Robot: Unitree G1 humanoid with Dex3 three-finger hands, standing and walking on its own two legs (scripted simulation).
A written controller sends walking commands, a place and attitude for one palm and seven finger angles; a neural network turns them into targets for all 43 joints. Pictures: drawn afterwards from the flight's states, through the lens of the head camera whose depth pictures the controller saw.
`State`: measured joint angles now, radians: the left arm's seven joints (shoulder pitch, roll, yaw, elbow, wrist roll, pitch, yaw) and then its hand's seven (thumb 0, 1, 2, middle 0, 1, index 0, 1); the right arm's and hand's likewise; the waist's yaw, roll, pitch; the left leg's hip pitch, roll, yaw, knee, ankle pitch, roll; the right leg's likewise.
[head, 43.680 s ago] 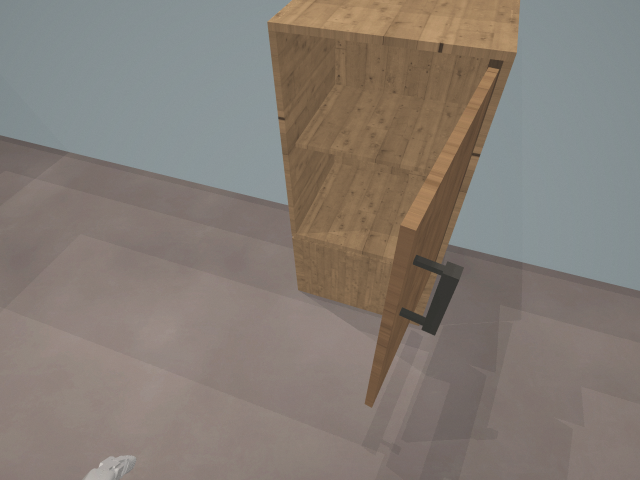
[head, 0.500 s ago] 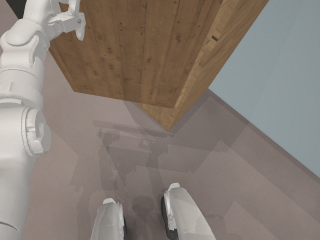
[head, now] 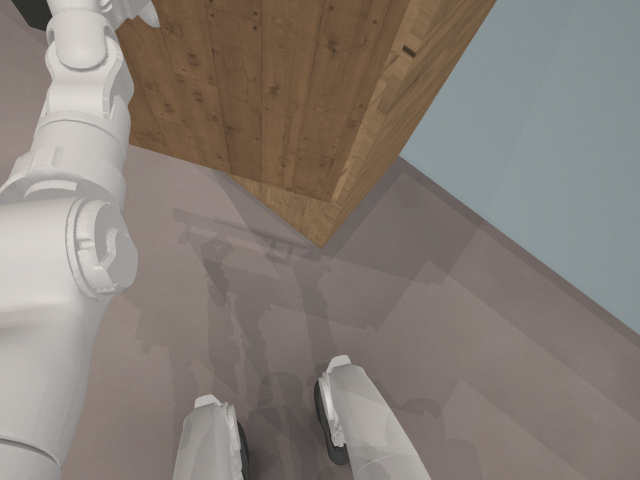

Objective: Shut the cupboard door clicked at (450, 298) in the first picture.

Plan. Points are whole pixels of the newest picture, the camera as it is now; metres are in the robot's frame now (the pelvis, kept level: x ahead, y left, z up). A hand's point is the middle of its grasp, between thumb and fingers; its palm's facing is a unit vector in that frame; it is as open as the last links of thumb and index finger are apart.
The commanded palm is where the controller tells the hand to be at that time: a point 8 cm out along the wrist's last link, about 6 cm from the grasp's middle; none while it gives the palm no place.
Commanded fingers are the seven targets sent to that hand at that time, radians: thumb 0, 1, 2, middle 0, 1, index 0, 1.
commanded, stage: pull the fist back off the door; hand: left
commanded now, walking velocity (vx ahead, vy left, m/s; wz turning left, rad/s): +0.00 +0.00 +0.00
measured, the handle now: out of the picture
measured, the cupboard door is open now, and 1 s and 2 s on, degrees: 23 23 23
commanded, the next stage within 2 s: draw the hand back to the body in 0.64 s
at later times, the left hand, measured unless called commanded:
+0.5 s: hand (149, 55) +0.54 +0.06 +0.11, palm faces +0.00 -1.00 -0.04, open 3.1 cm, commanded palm +0.50 +0.11 +0.12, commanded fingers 0.00 0.90 0.90 -1.30 -1.50 -1.30 -1.50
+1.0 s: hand (111, 93) +0.48 +0.09 +0.14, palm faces +0.04 -1.00 -0.06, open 3.1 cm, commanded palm +0.43 +0.15 +0.15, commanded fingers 0.00 0.90 0.90 -1.30 -1.50 -1.30 -1.50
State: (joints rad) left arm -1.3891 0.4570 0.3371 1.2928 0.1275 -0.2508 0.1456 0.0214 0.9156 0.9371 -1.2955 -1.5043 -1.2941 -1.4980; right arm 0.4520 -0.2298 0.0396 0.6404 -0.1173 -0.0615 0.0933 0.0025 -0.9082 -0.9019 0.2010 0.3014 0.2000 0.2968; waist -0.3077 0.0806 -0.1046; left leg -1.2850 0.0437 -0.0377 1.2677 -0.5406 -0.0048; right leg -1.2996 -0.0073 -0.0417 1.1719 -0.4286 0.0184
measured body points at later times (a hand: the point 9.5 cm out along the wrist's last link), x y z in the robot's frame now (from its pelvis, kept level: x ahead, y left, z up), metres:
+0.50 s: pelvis +0.02 -0.01 +0.04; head +0.16 -0.01 +0.47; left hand +0.53 +0.12 +0.11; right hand +0.03 -0.28 -0.07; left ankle +0.01 +0.12 -0.62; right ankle +0.05 -0.14 -0.62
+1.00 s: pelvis +0.02 -0.01 +0.06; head +0.11 -0.04 +0.50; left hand +0.47 +0.14 +0.14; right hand +0.05 -0.26 -0.07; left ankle +0.01 +0.12 -0.62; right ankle +0.05 -0.14 -0.62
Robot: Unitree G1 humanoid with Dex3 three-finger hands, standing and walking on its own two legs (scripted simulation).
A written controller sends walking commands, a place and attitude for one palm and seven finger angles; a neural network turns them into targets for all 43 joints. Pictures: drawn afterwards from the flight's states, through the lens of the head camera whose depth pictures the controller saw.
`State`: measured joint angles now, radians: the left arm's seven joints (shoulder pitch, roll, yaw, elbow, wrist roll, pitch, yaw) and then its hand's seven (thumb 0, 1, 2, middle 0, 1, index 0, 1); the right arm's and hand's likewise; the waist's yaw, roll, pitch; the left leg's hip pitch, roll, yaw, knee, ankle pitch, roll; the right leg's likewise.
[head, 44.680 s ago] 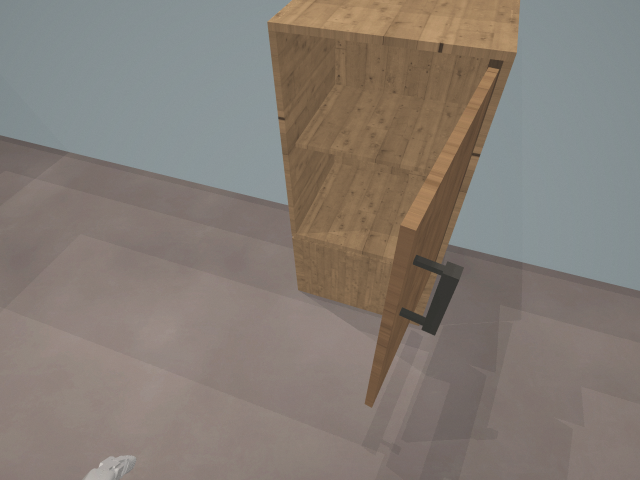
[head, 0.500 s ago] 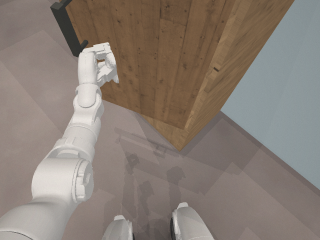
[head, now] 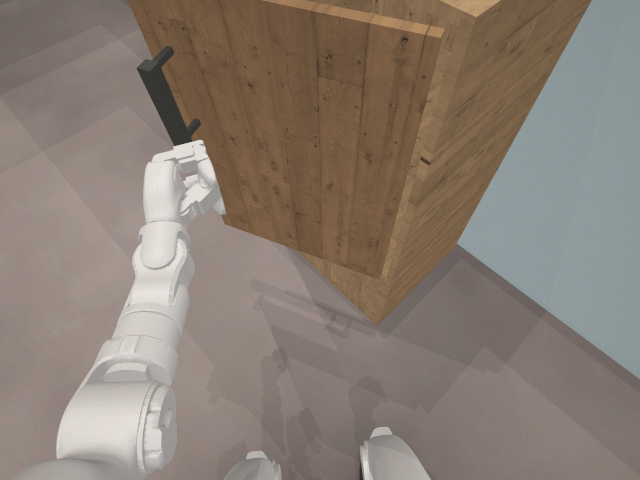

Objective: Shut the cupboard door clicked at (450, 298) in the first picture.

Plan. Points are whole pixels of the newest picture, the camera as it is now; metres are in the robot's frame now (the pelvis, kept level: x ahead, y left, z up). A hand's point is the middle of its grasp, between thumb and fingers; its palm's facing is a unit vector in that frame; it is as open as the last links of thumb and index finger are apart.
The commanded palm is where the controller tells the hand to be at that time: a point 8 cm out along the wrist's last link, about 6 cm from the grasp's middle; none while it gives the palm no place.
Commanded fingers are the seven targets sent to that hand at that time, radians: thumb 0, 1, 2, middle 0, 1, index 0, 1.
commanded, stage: draw the hand back to the body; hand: left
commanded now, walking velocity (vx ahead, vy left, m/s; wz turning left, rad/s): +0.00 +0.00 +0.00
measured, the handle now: (174, 100) +0.67 +0.19 +0.05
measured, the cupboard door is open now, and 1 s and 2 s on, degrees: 23 23 23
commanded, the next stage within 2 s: step back with the hand held close in 1.34 s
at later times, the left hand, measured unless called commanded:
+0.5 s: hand (86, 275) +0.31 +0.19 +0.15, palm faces +0.18 -0.95 -0.24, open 3.2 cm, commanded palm +0.27 +0.24 +0.17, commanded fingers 0.00 0.90 0.90 -0.81 -0.96 -0.81 -0.96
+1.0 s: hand out of the picture +0.21 +0.29 +0.22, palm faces +0.49 -0.74 -0.46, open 6.4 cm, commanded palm +0.17 +0.32 +0.23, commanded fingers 0.00 0.90 0.90 -0.20 -0.30 -0.20 -0.30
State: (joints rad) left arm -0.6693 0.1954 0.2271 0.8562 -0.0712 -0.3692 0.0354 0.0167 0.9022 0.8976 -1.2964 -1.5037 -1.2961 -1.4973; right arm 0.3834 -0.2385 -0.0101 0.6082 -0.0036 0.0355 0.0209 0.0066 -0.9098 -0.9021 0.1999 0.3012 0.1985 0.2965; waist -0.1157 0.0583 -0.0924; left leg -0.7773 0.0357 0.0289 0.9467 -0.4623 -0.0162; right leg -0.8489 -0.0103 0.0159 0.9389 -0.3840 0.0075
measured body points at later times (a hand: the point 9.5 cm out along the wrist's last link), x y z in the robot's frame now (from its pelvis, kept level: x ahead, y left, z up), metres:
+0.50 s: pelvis +0.02 +0.01 +0.05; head +0.02 -0.01 +0.50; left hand +0.30 +0.24 +0.16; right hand +0.23 -0.22 -0.03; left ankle -0.01 +0.13 -0.68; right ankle +0.03 -0.12 -0.68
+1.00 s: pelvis +0.04 +0.01 +0.06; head +0.02 -0.02 +0.51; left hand +0.18 +0.32 +0.25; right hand +0.22 -0.20 -0.04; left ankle -0.01 +0.13 -0.68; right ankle +0.04 -0.12 -0.68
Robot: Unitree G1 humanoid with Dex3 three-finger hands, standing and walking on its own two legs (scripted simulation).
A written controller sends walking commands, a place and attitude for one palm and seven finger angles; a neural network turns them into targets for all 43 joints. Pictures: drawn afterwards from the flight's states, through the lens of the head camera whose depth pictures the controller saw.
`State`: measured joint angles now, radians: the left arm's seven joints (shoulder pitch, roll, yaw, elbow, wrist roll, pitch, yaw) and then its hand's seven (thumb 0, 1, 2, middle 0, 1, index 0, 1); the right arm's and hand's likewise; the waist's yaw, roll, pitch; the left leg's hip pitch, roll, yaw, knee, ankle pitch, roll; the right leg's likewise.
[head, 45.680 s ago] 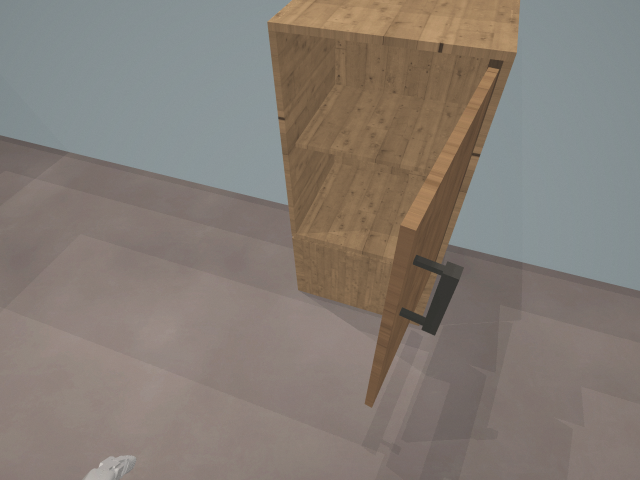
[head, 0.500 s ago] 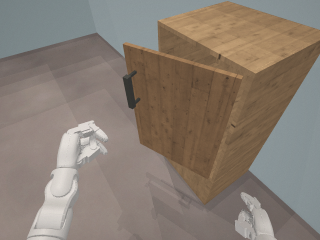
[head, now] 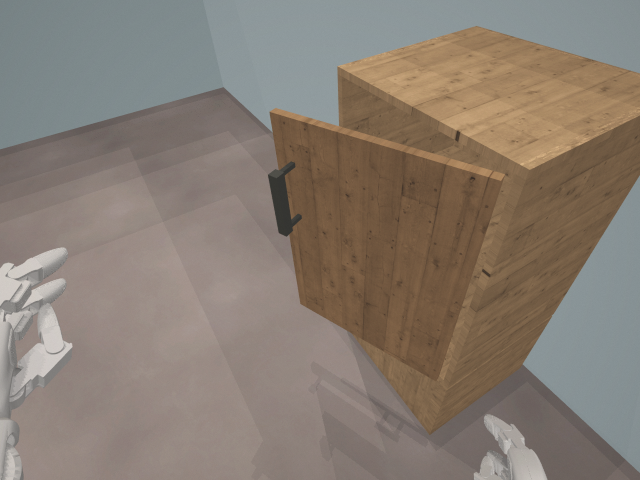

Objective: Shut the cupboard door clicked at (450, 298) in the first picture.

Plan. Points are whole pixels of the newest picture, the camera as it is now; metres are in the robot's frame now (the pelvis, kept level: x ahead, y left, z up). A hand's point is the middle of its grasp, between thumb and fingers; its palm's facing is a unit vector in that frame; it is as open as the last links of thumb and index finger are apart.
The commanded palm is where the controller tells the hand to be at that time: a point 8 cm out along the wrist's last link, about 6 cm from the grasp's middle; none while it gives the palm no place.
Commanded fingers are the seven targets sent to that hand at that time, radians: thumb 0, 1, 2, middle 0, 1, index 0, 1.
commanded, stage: draw the hand back to the body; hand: left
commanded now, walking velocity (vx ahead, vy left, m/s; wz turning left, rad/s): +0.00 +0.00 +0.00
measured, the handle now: (287, 199) +0.64 +0.15 -0.01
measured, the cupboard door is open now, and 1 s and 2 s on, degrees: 23 23 23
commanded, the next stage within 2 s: step back with the hand held close in 0.34 s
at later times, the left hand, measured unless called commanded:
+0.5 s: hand (70, 358) +0.18 +0.26 +0.16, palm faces +0.46 -0.77 -0.44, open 7.4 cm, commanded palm +0.13 +0.29 +0.17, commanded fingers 0.00 0.90 0.90 -0.20 -0.30 -0.20 -0.30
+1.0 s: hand (22, 402) +0.14 +0.28 +0.15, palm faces +0.42 -0.76 -0.49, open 7.4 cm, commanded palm +0.07 +0.31 +0.17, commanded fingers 0.00 0.90 0.90 -0.20 -0.30 -0.20 -0.30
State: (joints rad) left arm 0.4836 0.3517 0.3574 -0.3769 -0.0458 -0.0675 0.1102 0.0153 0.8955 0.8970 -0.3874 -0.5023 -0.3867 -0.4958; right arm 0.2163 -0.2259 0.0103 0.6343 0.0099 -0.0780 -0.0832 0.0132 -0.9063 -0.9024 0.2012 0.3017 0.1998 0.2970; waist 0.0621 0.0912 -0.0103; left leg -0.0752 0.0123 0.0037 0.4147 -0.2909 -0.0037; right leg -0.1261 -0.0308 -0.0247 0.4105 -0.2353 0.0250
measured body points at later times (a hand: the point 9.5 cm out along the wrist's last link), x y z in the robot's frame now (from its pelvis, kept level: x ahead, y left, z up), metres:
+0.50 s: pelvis -0.02 -0.01 +0.00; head -0.04 -0.04 +0.45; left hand +0.15 +0.30 +0.18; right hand +0.17 -0.23 -0.09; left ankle -0.04 +0.12 -0.74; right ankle -0.01 -0.13 -0.74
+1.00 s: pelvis -0.07 +0.02 -0.01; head -0.07 +0.01 +0.44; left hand +0.11 +0.32 +0.18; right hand +0.10 -0.23 -0.09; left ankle -0.04 +0.12 -0.74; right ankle -0.01 -0.13 -0.74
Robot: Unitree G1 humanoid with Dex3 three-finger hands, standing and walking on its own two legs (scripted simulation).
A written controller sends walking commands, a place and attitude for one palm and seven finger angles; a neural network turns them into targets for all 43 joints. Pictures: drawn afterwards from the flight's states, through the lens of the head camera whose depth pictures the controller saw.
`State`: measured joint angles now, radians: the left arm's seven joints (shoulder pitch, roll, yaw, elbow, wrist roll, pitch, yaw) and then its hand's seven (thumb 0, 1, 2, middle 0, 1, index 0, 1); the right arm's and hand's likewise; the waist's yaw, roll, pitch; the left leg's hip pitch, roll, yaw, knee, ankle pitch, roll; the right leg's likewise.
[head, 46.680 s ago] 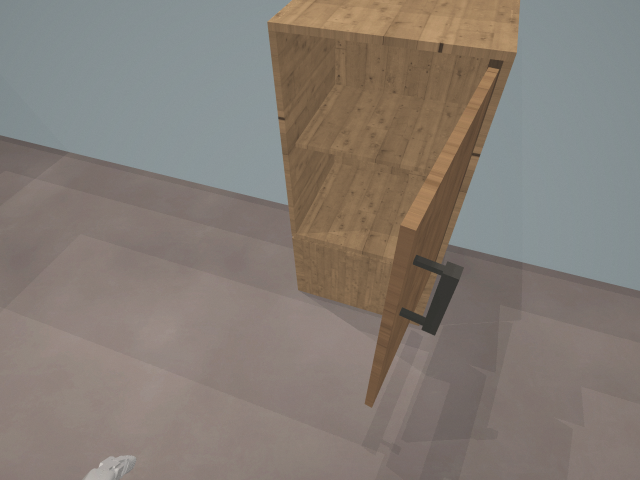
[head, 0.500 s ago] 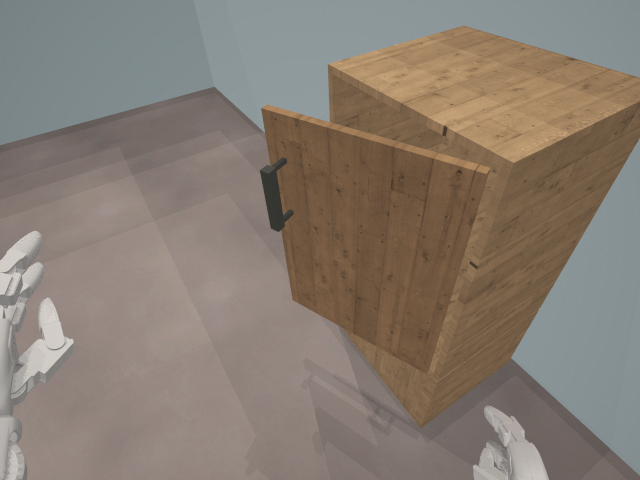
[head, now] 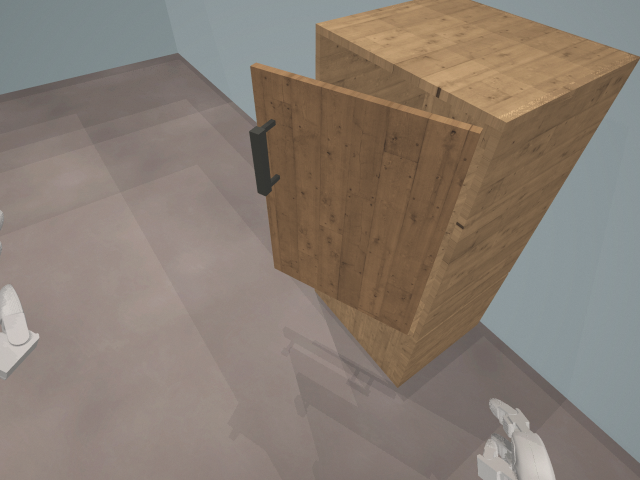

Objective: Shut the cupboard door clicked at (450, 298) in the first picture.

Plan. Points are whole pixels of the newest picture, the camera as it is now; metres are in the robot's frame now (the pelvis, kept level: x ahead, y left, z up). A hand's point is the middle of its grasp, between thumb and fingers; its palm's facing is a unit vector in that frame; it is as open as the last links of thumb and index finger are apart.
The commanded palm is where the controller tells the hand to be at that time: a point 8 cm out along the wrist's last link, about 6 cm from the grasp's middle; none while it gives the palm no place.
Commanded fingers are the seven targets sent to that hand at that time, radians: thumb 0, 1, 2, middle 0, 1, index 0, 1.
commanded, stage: step back with the hand held close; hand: left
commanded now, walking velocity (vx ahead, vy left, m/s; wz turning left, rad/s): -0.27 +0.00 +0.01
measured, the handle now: (267, 158) +0.70 +0.15 +0.00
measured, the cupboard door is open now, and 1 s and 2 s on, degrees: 23 23 23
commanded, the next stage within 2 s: stop stepping back and stand still in 0.98 s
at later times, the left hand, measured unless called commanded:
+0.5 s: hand out of the picture +0.14 +0.26 +0.17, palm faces +0.47 -0.74 -0.48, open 7.4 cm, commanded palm +0.07 +0.29 +0.19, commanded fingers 0.00 0.90 0.90 -0.20 -0.30 -0.20 -0.30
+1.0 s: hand out of the picture -0.01 +0.27 +0.20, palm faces +0.62 -0.66 -0.43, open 7.4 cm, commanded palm -0.09 +0.30 +0.19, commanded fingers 0.00 0.90 0.90 -0.20 -0.30 -0.20 -0.30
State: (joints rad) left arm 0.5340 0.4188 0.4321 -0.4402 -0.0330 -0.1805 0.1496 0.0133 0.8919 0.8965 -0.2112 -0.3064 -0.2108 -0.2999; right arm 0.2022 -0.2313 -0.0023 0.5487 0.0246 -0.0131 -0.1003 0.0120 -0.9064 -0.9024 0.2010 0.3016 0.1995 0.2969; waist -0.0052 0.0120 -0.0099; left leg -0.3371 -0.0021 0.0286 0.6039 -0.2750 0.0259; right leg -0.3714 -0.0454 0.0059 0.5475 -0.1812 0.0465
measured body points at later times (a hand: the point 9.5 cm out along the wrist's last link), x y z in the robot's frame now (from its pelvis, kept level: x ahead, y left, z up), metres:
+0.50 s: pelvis -0.06 -0.01 -0.01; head -0.05 +0.00 +0.44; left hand +0.11 +0.30 +0.20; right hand +0.09 -0.26 -0.09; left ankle +0.03 +0.10 -0.72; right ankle +0.06 -0.15 -0.73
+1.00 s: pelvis -0.17 -0.02 -0.03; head -0.17 +0.00 +0.42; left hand -0.05 +0.31 +0.23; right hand +0.05 -0.22 -0.09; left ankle +0.02 +0.13 -0.72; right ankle -0.15 -0.16 -0.71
